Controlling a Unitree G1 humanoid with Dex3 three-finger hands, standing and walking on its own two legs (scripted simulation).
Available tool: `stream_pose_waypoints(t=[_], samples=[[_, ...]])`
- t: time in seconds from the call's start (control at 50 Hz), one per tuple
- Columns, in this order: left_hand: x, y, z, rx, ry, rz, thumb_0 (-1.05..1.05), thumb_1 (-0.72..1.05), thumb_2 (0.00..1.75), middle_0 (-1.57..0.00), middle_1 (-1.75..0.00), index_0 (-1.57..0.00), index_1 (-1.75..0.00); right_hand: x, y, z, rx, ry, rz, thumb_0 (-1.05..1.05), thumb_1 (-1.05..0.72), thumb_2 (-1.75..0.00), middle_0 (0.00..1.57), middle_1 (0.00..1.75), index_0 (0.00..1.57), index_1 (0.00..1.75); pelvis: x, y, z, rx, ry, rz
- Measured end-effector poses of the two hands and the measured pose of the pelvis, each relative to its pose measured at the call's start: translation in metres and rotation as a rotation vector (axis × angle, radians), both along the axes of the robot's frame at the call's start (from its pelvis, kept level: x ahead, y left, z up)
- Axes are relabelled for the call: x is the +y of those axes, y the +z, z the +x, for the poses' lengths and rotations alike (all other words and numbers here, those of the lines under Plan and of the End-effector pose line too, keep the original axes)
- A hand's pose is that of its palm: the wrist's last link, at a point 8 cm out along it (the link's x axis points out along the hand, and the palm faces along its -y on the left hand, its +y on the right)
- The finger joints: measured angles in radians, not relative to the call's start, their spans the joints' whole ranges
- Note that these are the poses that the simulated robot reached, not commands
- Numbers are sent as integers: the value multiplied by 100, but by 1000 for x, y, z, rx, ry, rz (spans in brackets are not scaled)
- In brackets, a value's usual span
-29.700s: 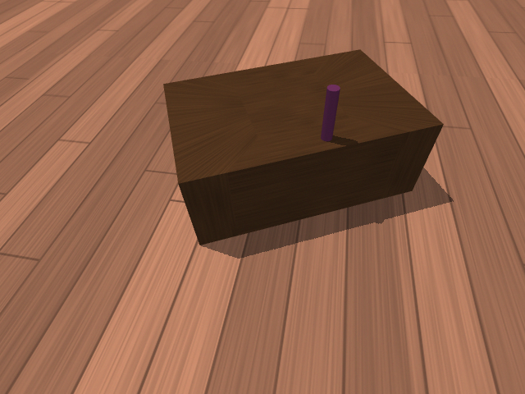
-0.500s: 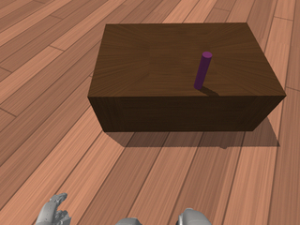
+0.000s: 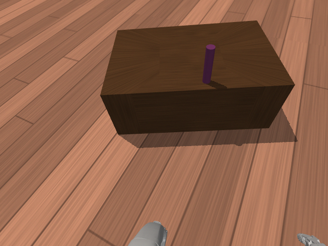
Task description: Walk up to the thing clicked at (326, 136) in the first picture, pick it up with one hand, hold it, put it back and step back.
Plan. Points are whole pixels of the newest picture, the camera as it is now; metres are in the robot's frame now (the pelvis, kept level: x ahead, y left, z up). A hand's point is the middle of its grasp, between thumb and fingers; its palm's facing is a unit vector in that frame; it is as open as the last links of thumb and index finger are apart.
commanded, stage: step back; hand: right
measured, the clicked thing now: (208, 65) +1.02 -0.15 -0.23
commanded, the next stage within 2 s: stand in 1.06 s
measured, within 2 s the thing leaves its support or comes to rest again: neither
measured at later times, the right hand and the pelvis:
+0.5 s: hand out of the picture +0.03 -0.25 -0.14, palm faces -0.09 +0.93 -0.35, open 7.4 cm; pelvis -0.07 +0.00 +0.00, yaw +5 degrees
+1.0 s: hand out of the picture +0.08 -0.23 -0.13, palm faces -0.08 +0.94 -0.34, open 7.4 cm; pelvis -0.04 +0.01 +0.02, yaw +5 degrees
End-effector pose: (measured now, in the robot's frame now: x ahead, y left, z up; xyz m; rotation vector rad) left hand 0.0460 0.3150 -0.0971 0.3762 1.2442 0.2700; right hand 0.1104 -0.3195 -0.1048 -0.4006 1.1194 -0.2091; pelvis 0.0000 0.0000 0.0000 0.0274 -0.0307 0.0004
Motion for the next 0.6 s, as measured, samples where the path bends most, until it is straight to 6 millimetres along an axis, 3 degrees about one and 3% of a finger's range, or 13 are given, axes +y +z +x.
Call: stream_pose_waypoints(t=[0.12, 0.26, 0.46, 0.6], samples=[[13, 2, -24, -79, 16, 25, 1, 90, 90, -20, -30, -21, -30, 8, -13, -55, 113, 40, 7, 0, -91, -90, 20, 30, 20, 30, 2, -5, -33, 4, 70, -11], [19, -8, -54, -79, 52, -21, 1, 90, 90, -20, -30, -20, -30, 29, -8, -94, 114, 36, 37, 1, -91, -90, 20, 30, 20, 30, 8, -1, -59, -17, 76, -4], [-6, -9, -84, -60, 61, -61, 1, 90, 90, -20, -30, -20, -30, 26, -3, -84, 43, 36, 68, 0, -90, -90, 20, 30, 20, 30, -3, 5, -68, -21, 70, -44], [-6, -11, -81, -49, 75, -93, 1, 90, 90, -20, -30, -20, -30, 28, 2, -79, 50, 39, 52, 0, -91, -90, 20, 30, 20, 30, 6, 8, -62, -10, 80, -33]])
